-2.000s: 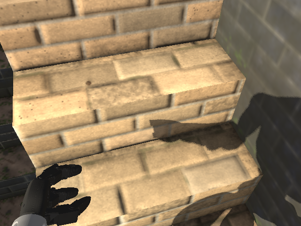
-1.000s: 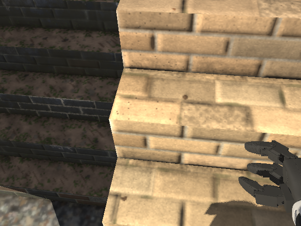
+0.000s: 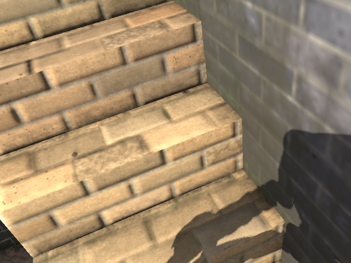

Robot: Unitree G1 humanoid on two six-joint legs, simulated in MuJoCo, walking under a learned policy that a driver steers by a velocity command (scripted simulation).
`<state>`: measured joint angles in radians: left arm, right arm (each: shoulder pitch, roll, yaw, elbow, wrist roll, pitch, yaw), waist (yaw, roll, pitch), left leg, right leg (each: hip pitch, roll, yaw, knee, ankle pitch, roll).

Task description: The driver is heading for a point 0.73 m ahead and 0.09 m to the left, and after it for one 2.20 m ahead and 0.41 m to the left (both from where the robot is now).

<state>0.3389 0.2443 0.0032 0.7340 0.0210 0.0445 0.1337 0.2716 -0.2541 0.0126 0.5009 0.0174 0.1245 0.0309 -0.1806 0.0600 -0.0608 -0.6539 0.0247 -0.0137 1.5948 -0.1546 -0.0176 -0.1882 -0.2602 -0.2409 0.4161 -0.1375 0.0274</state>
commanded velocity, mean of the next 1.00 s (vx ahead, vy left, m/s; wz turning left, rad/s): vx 0.34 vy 0.01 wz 0.27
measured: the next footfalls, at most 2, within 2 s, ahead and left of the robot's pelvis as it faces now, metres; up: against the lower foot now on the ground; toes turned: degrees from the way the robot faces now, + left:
left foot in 0.08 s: +0.04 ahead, +0.20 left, +0.00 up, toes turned +4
right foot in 0.38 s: +0.06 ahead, -0.02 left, +0.00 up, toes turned +23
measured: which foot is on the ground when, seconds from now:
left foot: up 0.00-0.06, down 0.08-0.38, up 0.40-0.58, down 0.60-0.64, up 0.66-0.72, down 0.74-1.00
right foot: down 0.00-0.08, up 0.10-0.36, down 0.38-0.74, up 0.76-1.00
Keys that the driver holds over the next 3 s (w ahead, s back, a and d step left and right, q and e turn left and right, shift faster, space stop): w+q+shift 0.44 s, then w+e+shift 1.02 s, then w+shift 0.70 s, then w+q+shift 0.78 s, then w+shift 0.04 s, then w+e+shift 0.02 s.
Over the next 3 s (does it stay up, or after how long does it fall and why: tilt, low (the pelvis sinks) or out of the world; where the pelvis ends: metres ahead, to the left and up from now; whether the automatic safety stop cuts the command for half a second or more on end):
stays up -0.04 0.14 -0.02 its command is cut before an obstacle from the start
